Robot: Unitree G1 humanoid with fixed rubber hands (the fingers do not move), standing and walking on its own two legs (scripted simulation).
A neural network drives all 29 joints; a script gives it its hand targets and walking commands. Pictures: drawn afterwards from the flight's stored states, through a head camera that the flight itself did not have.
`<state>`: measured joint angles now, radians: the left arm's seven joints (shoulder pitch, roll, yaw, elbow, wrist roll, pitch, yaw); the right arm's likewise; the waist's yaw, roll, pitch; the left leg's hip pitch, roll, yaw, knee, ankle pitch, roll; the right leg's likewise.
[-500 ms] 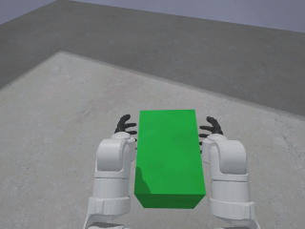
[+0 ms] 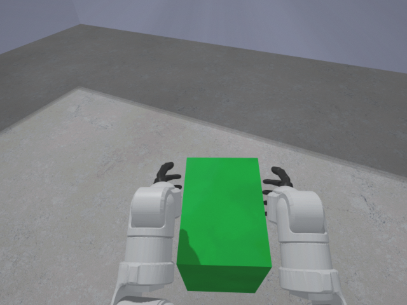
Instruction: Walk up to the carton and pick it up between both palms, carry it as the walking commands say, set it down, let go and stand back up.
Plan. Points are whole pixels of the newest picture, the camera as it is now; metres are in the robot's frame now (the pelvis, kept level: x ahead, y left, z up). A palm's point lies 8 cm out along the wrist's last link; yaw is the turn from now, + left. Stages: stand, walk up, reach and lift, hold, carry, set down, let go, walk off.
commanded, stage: carry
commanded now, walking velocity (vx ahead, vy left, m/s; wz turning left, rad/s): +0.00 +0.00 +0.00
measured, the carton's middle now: (221, 226) +0.32 +0.00 -0.01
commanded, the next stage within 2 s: none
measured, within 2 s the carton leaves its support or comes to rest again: neither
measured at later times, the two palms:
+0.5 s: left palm (162, 202) +0.30 +0.11 +0.09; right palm (284, 206) +0.30 -0.12 +0.09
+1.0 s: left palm (158, 203) +0.30 +0.11 +0.10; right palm (287, 209) +0.29 -0.12 +0.09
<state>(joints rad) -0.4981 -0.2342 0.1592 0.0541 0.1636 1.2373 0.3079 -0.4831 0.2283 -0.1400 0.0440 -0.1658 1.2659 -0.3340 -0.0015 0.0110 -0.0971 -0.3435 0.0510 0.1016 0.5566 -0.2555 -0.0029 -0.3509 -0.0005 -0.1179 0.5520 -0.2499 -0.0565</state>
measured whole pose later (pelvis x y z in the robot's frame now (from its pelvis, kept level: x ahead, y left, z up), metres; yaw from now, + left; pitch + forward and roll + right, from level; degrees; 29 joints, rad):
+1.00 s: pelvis -0.01 +0.00 +0.00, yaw +0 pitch +3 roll +0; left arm -0.39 -0.19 0.10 -0.03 0.16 1.17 0.20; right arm -0.38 0.19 -0.07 -0.05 -0.16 1.22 -0.23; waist 0.00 0.01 -0.10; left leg -0.34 0.05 0.11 0.52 -0.23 0.00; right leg -0.36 0.00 -0.12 0.52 -0.22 -0.05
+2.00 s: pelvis +0.00 +0.01 +0.00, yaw -1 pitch +3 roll +0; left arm -0.38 -0.19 0.10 0.02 0.17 1.12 0.19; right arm -0.37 0.18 -0.08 0.00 -0.17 1.16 -0.20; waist 0.00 0.01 -0.11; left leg -0.34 0.05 0.10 0.52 -0.24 0.00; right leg -0.35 -0.01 -0.11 0.51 -0.22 -0.04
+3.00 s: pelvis -0.03 +0.01 +0.00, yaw -6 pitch -7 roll +1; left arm -0.50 -0.24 0.41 0.64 0.42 0.54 0.07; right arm -0.51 0.24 -0.38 0.67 -0.42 0.54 -0.10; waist 0.06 0.00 0.07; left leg -0.19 -0.04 -0.09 0.55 -0.25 -0.01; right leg -0.23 0.06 0.07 0.58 -0.22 -0.04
